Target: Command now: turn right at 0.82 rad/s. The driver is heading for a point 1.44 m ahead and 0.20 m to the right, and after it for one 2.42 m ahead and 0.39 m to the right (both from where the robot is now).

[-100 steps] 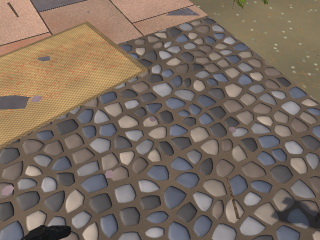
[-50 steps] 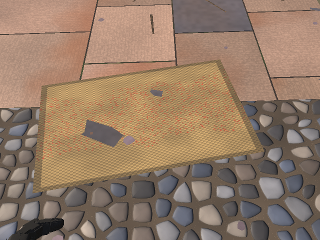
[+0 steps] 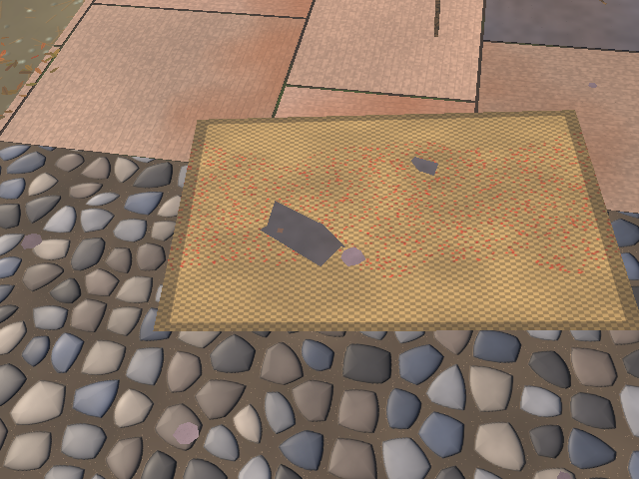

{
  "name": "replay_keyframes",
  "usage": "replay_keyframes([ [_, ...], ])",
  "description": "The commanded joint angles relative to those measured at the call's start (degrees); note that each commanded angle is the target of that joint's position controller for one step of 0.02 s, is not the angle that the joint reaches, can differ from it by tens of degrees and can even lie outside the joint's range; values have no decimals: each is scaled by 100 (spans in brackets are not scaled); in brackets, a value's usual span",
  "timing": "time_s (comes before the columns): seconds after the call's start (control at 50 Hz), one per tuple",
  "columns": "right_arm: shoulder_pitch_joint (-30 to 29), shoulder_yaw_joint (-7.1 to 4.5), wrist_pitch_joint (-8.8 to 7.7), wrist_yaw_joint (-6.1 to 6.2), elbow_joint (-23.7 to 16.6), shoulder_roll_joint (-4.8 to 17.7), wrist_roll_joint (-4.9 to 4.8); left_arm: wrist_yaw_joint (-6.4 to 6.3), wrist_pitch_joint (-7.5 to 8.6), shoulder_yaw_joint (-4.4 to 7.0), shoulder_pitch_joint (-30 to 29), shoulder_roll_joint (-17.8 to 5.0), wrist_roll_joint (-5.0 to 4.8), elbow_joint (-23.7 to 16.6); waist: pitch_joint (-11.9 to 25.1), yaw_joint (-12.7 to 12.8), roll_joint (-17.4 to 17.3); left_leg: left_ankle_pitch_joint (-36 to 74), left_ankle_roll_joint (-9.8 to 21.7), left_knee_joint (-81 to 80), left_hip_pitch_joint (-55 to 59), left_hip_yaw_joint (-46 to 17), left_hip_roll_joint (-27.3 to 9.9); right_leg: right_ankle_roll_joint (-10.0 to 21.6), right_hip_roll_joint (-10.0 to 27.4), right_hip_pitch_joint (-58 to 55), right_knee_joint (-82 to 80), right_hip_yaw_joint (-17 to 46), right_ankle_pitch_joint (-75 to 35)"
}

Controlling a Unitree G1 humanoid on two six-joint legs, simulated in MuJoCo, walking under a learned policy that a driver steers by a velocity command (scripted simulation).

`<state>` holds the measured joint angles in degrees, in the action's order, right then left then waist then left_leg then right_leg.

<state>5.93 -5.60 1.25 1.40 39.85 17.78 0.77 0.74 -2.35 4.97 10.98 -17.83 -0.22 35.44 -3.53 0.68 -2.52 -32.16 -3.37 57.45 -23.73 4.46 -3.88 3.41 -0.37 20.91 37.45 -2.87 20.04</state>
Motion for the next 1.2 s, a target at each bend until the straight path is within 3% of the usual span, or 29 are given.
replay_keyframes([
  [0.02,-745,-58,-231,-1,-753,425,-60,-89,266,344,455,-1196,-21,-334,1221,216,718,-4,-5,1559,-2192,-997,308,1481,1699,-2496,-1507,2709,-4042],
  [0.04,-675,-79,-226,49,-692,494,-9,-146,231,286,150,-1030,-150,-398,1029,69,522,433,-1,1229,-2197,-1017,240,1241,1507,-2274,-1520,2497,-3814],
  [0.06,-588,-103,-217,71,-664,537,13,-211,183,245,-84,-966,-191,-467,985,-78,602,741,-23,1008,-1894,-1037,253,1117,1331,-1965,-1560,2334,-3782],
  [0.12,-368,-45,-225,32,-523,363,-19,-303,107,261,-83,-1026,-122,-532,1108,-143,647,1232,-162,407,-1491,-1002,542,1024,1047,-1796,-1533,2234,-3905],
  [0.18,-490,-4,-232,36,-509,289,-51,-354,60,297,-24,-1115,-147,-539,1064,-84,779,1432,-258,-432,-1319,-1096,720,929,900,-1675,-1454,2460,-3451],
  [0.26,-639,-18,-261,-2,-503,341,-73,-357,-14,316,-159,-1139,-130,-642,951,-26,1064,1575,-242,-1183,-889,-1208,883,783,736,-1275,-1335,2920,-2811],
  [0.34,-636,-64,-374,-65,-510,450,-101,-322,-53,314,-280,-1121,-135,-739,998,24,1319,1468,-121,-1906,-494,-1336,938,704,657,-1360,-1055,3472,-3103],
  [0.4,-222,-159,-458,-119,-381,592,-130,-302,-79,288,-584,-1076,-197,-859,1016,-199,1374,2122,43,-3303,559,-1210,860,457,343,-1086,-779,3655,-2675],
  [0.42,-17,-216,-462,-110,-310,710,-110,-299,-81,235,-573,-925,-192,-894,1115,-231,1152,2808,187,-3765,1351,-1354,452,254,100,-676,-444,3489,-1791],
  [0.44,-97,-261,-408,-69,-406,1020,-37,-264,-89,112,36,-488,-79,-806,1425,125,-183,3658,720,-3759,2239,-2495,-834,-44,-552,5,760,2635,732],
  [0.46,-35,-245,-371,-82,-386,1056,185,-254,-47,180,101,-754,-106,-970,1079,256,-1407,4283,1658,-3950,2142,-3912,-1727,-349,-949,1214,1872,1832,2037],
  [0.48,-97,-196,-389,-74,-482,823,132,-242,-6,303,249,-1222,-56,-818,973,229,-1050,4113,1967,-3917,1929,-3917,-1949,-597,-451,1383,2838,1650,1739],
  [0.5,-244,-112,-365,-30,-539,549,72,-232,-15,355,139,-1352,-85,-671,814,166,-635,3833,1818,-3813,1695,-3155,-1570,-713,-281,1370,3212,1481,1296],
  [0.52,-310,-67,-307,15,-557,457,17,-246,-56,335,106,-1227,-80,-562,736,158,-359,3467,1592,-3765,1588,-2607,-1177,-794,-210,1348,3401,1357,973],
  [0.56,-222,-25,-227,87,-498,513,-37,-225,-69,195,-20,-858,-89,-587,601,34,-284,3820,1571,-3824,1450,-2053,-910,-875,-168,1377,3513,1037,642],
  [0.64,213,-54,-155,91,-323,695,5,-230,6,11,-351,-500,-72,-683,894,-223,-630,4497,1713,-3741,2018,-1609,-889,-918,-82,1156,2347,758,731],
  [0.7,105,51,-155,-43,-220,537,-74,-222,36,-154,-262,-131,40,-539,1018,-147,-822,4303,1631,-3702,1523,-1472,-712,-841,33,-116,626,595,766],
  [0.74,179,66,-147,-128,-146,614,-183,-217,38,-102,-43,-199,43,-347,833,-53,-885,4003,1534,-3555,1244,-1590,-581,-796,-159,-794,-740,369,-100],
  [0.78,529,31,-153,-139,-95,768,-329,-197,67,-3,339,-473,-21,-249,980,53,-631,1472,1191,-3609,387,-1841,-359,-468,-218,-2077,-1514,277,-530],
  [0.8,309,134,-206,-179,-204,491,-251,-236,78,71,995,-699,-50,-194,1069,402,-78,-180,807,-2913,-825,-1763,-59,-96,679,-3053,-1558,1124,333],
  [0.82,-62,235,-305,-184,-508,98,-338,-221,108,240,1569,-1331,72,-14,909,690,1603,-276,419,-1291,-2215,-560,731,590,1941,-3077,-2301,2786,2712],
  [0.84,-441,125,-384,-139,-722,486,-424,-187,284,281,1410,-1430,190,3,274,754,1652,-52,415,-91,-2755,-934,271,1130,2505,-2275,-2938,3879,3507],
  [0.86,-251,43,-400,-130,-654,608,-423,-218,469,148,952,-990,159,-51,-105,457,1542,493,457,454,-2997,-1156,143,964,2310,-2127,-3004,3571,3247],
  [0.9,362,-17,-388,-143,-351,578,-258,-242,693,13,509,-484,-9,-66,-93,133,1435,1332,358,868,-3126,-1169,10,525,1904,-2303,-2967,2491,2040],
  [0.96,379,20,-365,-208,-361,343,-260,-251,835,-5,651,-359,41,28,-109,138,1061,2267,195,1390,-3071,-980,-108,345,1691,-2128,-3107,1293,683],
  [0.98,76,6,-142,-488,-398,376,367,-159,756,-8,925,-538,335,200,-161,139,551,2190,210,1416,-2753,-677,55,292,1587,-1652,-3270,872,693],
  [1.04,-75,5,31,-741,-502,310,157,-135,784,19,1002,-516,300,323,-382,113,967,2576,222,1188,-2893,-692,-80,200,1618,-1641,-3357,227,418],
  [1.16,-987,170,25,-862,-833,238,164,-211,788,80,1385,-682,321,746,-762,353,817,2252,804,-552,-2667,60,-275,157,1846,-2490,-3508,-775,-407],
  [1.2,-939,231,34,-790,-884,186,128,-206,725,77,1371,-780,317,867,-634,200,841,1600,1175,-1093,-1984,496,21,78,1776,-2733,-2881,-1253,-2813],
])
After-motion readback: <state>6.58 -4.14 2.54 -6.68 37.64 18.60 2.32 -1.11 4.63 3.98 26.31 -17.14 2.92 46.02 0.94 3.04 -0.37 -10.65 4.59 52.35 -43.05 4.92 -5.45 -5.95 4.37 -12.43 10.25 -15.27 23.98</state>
